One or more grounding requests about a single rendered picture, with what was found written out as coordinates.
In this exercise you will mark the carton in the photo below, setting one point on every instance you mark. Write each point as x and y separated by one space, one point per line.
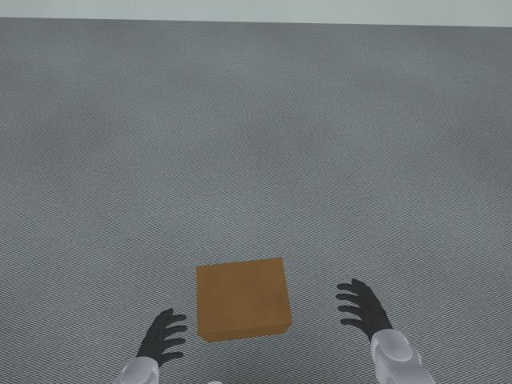
242 300

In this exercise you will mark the robot left hand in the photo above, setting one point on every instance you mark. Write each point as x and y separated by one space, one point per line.
153 343

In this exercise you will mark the robot right hand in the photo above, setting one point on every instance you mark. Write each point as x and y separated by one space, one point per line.
372 315

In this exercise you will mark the left robot forearm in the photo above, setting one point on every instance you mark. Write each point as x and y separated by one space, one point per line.
140 370

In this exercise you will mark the right robot forearm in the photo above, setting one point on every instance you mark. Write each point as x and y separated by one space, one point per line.
396 361

